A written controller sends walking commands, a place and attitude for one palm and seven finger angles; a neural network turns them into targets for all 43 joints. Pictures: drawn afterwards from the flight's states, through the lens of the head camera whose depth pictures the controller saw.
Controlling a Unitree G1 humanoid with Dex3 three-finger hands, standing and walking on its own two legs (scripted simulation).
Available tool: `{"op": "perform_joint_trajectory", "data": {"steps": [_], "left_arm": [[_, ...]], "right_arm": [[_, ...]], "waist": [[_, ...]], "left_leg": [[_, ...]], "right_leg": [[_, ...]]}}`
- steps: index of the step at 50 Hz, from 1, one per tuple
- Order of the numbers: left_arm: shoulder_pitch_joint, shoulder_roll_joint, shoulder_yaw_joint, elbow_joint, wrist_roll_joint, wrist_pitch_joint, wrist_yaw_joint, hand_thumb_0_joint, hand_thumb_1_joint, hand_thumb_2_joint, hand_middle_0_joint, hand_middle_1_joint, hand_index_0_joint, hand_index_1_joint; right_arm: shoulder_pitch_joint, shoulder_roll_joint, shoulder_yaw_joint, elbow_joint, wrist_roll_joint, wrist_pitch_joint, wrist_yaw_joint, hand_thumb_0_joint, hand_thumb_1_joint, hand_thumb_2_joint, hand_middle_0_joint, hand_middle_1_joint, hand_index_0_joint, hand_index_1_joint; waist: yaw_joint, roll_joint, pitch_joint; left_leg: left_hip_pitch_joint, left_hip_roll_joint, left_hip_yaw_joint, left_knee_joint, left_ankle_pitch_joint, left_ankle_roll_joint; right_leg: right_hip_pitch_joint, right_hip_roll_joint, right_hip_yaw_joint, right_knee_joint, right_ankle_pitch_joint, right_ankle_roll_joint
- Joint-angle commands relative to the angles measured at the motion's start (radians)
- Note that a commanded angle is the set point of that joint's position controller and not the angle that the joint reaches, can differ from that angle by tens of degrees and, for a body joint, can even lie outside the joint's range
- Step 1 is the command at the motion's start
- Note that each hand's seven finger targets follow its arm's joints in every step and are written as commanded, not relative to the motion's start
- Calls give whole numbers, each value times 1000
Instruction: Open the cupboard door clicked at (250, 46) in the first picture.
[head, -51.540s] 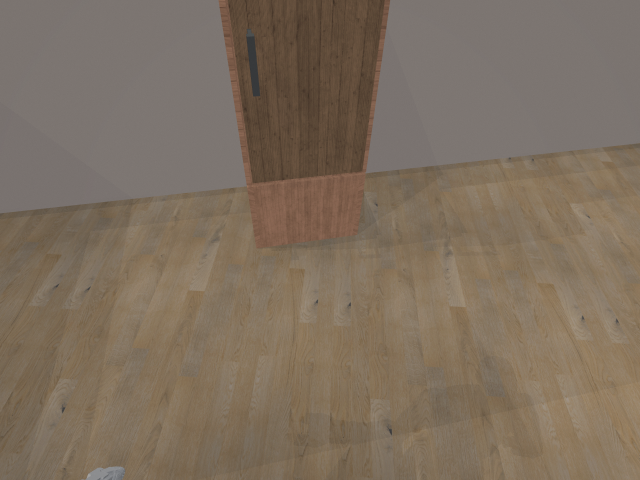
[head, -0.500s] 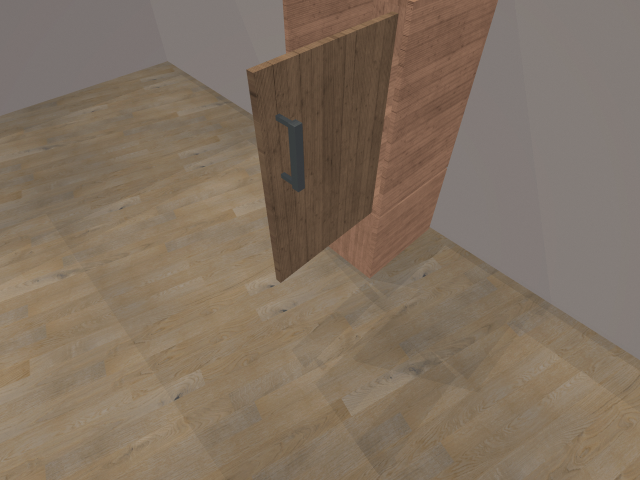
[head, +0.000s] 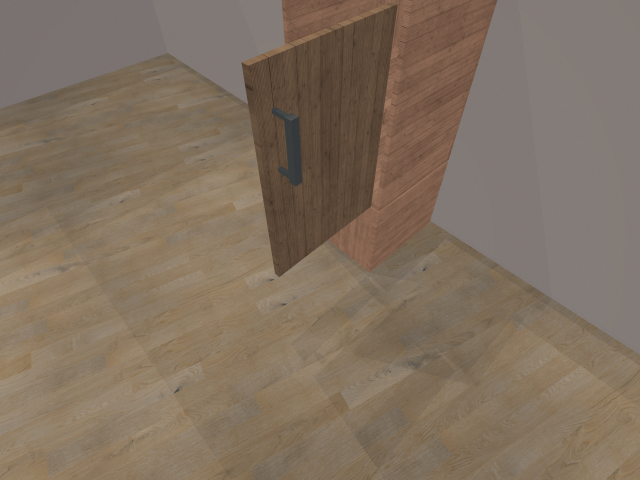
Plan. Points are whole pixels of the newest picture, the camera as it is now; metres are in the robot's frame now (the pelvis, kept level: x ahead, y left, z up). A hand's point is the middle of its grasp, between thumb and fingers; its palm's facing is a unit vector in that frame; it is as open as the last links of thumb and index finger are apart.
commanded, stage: look to check the result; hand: left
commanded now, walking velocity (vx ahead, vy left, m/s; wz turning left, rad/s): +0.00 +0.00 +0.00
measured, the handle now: (287, 147) +0.69 +0.10 +0.02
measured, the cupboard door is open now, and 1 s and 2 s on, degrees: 92 92 92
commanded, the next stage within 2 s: stand and wait in 0.28 s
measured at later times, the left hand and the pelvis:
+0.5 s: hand out of the picture +0.03 +0.18 -0.17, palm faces +0.02 -0.97 -0.24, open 7.3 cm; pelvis +0.01 -0.01 +0.00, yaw +0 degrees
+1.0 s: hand out of the picture +0.05 +0.20 -0.16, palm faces +0.01 -0.96 -0.28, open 7.3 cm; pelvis +0.02 -0.01 +0.00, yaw +0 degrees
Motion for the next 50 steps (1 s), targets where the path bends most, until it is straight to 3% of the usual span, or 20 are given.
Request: {"op": "perform_joint_trajectory", "data": {"steps": [1, 8, 15, 18, 50], "left_arm": [[50, 117, 18, -21, 1, -13, 7, 0, 900, 900, -200, -300, -200, -300], [33, 140, 22, -29, 2, -18, 5, 0, 900, 900, -200, -300, -200, -300], [8, 152, 22, -29, 1, -20, 4, 0, 900, 900, -200, -300, -200, -300], [3, 169, 26, -33, 1, -24, 4, 0, 900, 900, -200, -300, -200, -300], [-74, 248, 29, -40, 1, -31, -3, 0, 900, 900, -200, -300, -200, -300]], "right_arm": [[56, -96, -12, -21, -1, -10, -4, 0, -900, -900, 200, 300, 200, 300], [32, -124, -17, -30, 2, -13, -4, 0, -900, -900, 200, 300, 200, 300], [7, -136, -16, -26, 1, -16, -4, 0, -900, -900, 200, 300, 200, 300], [-1, -154, -18, -30, 3, -19, -5, 0, -900, -900, 200, 300, 200, 300], [-82, -235, -18, -33, 2, -23, 1, 0, -900, -900, 200, 300, 200, 300]], "waist": [[-4, -6, 45], [-3, -29, 9], [-3, -8, 9], [-1, -12, -20], [-1, -19, -31]], "left_leg": [[7, 86, -90, -80, -8, 15], [32, 90, -91, -72, 34, 17], [39, 96, -89, -78, 66, 13], [52, 99, -93, -77, 93, 15], [87, 111, -99, -107, 120, 7]], "right_leg": [[-83, -109, 105, -118, -26, -25], [-62, -109, 109, -122, 12, -25], [-46, -115, 107, -124, 57, -24], [-21, -115, 108, -122, 95, -25], [16, -127, 115, -160, 150, -24]]}}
